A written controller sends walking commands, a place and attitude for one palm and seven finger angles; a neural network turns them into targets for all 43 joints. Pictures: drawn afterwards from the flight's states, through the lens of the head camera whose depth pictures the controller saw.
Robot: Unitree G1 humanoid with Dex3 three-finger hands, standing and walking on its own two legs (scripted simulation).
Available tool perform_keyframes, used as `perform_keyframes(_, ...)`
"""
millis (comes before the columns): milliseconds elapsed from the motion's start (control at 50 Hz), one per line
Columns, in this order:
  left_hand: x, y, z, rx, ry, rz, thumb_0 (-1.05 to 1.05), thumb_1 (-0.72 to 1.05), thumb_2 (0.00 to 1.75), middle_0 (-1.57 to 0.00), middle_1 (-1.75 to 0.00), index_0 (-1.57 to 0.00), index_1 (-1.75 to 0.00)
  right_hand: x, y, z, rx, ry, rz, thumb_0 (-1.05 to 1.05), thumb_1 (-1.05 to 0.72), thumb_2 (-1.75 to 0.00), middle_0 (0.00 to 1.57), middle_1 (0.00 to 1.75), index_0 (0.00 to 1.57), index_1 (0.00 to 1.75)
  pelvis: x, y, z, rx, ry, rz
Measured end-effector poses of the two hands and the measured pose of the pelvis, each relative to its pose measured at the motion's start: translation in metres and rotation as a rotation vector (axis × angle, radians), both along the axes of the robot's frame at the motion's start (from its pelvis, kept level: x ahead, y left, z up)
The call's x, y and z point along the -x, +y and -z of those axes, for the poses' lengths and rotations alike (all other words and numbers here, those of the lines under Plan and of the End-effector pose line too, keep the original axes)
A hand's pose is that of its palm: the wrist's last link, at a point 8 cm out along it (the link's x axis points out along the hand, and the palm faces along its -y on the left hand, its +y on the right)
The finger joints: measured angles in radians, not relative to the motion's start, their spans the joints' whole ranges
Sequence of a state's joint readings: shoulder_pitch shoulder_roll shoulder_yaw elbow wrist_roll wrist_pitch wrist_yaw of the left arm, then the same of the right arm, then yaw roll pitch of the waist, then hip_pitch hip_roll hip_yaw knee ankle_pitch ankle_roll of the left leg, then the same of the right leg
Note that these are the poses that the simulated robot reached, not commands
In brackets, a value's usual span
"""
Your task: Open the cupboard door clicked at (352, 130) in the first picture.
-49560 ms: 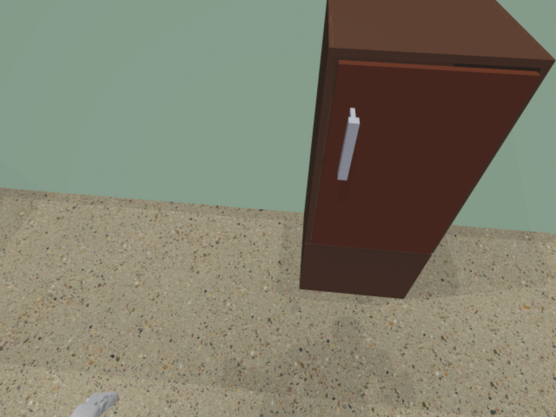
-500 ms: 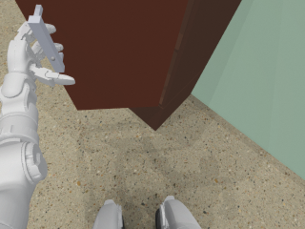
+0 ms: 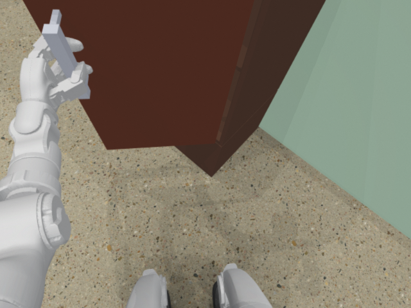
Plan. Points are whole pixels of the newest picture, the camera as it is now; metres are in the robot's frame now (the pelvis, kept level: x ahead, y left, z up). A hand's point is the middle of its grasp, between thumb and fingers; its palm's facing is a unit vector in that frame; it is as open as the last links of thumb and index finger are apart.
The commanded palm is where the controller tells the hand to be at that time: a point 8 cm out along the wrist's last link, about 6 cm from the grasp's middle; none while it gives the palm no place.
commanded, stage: close the thumb around the handle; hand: left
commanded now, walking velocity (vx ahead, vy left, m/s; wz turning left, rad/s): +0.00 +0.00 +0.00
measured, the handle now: (71, 58) +0.57 +0.21 +0.08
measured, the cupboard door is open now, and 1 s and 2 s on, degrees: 48 80 94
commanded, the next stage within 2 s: pull the door open along its arc in 0.08 s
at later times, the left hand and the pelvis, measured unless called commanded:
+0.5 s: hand (82, 96) +0.48 +0.18 +0.08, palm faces +0.01 -1.00 -0.02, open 6.0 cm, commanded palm +0.43 +0.23 +0.08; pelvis +0.01 -0.01 +0.01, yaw -1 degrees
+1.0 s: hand (129, 159) +0.36 +0.10 +0.08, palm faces +0.40 -0.92 +0.04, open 6.3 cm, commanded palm +0.29 +0.16 +0.08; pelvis +0.02 -0.03 +0.02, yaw +2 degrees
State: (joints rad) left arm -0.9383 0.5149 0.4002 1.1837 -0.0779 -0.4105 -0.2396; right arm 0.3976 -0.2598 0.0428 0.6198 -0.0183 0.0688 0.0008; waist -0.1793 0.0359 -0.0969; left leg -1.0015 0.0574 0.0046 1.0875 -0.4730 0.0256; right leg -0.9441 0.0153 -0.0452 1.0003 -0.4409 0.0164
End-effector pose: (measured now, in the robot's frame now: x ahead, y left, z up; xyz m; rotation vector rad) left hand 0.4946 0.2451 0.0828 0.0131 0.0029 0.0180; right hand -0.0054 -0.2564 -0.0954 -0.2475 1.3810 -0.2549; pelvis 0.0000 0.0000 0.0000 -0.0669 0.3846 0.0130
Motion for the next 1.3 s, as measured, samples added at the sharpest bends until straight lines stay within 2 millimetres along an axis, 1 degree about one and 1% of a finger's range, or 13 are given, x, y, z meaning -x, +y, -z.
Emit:
perform_keyframes(280,0.001,-0.003,0.000,0.002,0.001,-0.005,0.00,0.71,0.82,-0.36,-1.34,-0.34,-1.35,0.005,-0.010,-0.001,0.018,0.005,0.004,0.00,-0.91,-0.90,0.20,0.30,0.20,0.30,0.003,-0.006,0.001,-0.003,0.002,0.000)
perform_keyframes(340,0.005,-0.004,0.000,0.000,0.000,-0.008,0.00,0.71,0.81,-0.35,-1.34,-0.34,-1.35,0.003,-0.011,-0.002,0.012,0.001,0.009,0.00,-0.91,-0.90,0.20,0.30,0.20,0.30,0.001,-0.007,-0.001,-0.006,0.001,0.005)
perform_keyframes(420,0.016,-0.006,0.000,0.001,-0.003,-0.008,0.00,0.72,0.78,-0.35,-1.34,-0.34,-1.35,-0.004,-0.011,-0.003,-0.004,-0.019,0.017,0.00,-0.91,-0.90,0.20,0.30,0.20,0.30,-0.003,-0.008,-0.004,-0.011,-0.012,0.012)
perform_keyframes(520,0.039,-0.011,0.000,-0.004,-0.009,0.010,0.00,0.72,0.76,-0.34,-1.33,-0.32,-1.35,-0.024,-0.010,-0.007,-0.028,-0.078,0.021,0.00,-0.91,-0.90,0.20,0.30,0.20,0.30,-0.010,-0.009,-0.011,-0.020,-0.037,0.019)
perform_keyframes(640,0.080,-0.025,0.001,0.015,-0.019,0.041,0.00,0.70,0.74,-0.34,-1.33,-0.32,-1.33,-0.068,-0.008,-0.016,-0.054,-0.204,-0.009,0.00,-0.91,-0.90,0.20,0.30,0.20,0.30,-0.018,-0.009,-0.020,-0.029,-0.077,0.023)
perform_keyframes(720,0.110,-0.043,0.003,0.076,-0.031,-0.074,0.01,0.68,0.74,-0.34,-1.33,-0.33,-1.30,-0.105,-0.004,-0.021,-0.077,-0.312,-0.061,0.00,-0.91,-0.90,0.20,0.30,0.20,0.30,-0.020,-0.010,-0.024,-0.036,-0.096,0.023)
perform_keyframes(800,0.139,-0.064,0.003,0.091,-0.040,-0.181,0.01,0.67,0.74,-0.34,-1.32,-0.34,-1.28,-0.141,0.003,-0.025,-0.110,-0.405,-0.129,0.00,-0.91,-0.90,0.20,0.30,0.20,0.30,-0.020,-0.013,-0.024,-0.047,-0.114,0.018)
perform_keyframes(860,0.155,-0.079,0.003,0.084,-0.045,-0.252,0.01,0.67,0.74,-0.35,-1.32,-0.34,-1.28,-0.162,0.010,-0.026,-0.131,-0.451,-0.180,0.00,-0.91,-0.90,0.20,0.30,0.20,0.30,-0.019,-0.018,-0.023,-0.056,-0.130,0.010)
perform_keyframes(920,0.166,-0.092,0.002,0.074,-0.047,-0.323,0.01,0.67,0.75,-0.35,-1.30,-0.34,-1.28,-0.177,0.014,-0.027,-0.147,-0.480,-0.220,0.00,-0.91,-0.90,0.20,0.30,0.20,0.30,-0.017,-0.024,-0.022,-0.061,-0.143,-0.002)
perform_keyframes(980,0.175,-0.103,0.001,0.055,-0.042,-0.382,0.01,0.67,0.76,-0.36,-1.29,-0.33,-1.28,-0.186,0.016,-0.026,-0.160,-0.494,-0.246,0.00,-0.91,-0.90,0.20,0.30,0.20,0.30,-0.016,-0.030,-0.021,-0.065,-0.152,-0.012)
perform_keyframes(1040,0.184,-0.112,0.000,0.030,-0.035,-0.408,0.01,0.67,0.76,-0.35,-1.29,-0.32,-1.29,-0.189,0.015,-0.025,-0.168,-0.495,-0.254,0.00,-0.91,-0.90,0.20,0.30,0.20,0.30,-0.016,-0.036,-0.021,-0.069,-0.162,-0.020)
perform_keyframes(1180,0.206,-0.135,-0.002,0.025,-0.008,-0.401,0.01,0.67,0.75,-0.33,-1.31,-0.32,-1.32,-0.180,-0.001,-0.023,-0.160,-0.466,-0.241,0.01,-0.91,-0.90,0.20,0.30,0.20,0.30,-0.020,-0.047,-0.025,-0.077,-0.187,-0.031)
perform_keyframes(1300,0.226,-0.161,-0.003,0.052,0.013,-0.392,0.01,0.67,0.74,-0.31,-1.31,-0.33,-1.33,-0.176,-0.015,-0.024,-0.145,-0.467,-0.235,0.01,-0.91,-0.90,0.20,0.30,0.20,0.30,-0.023,-0.052,-0.027,-0.084,-0.198,-0.036)
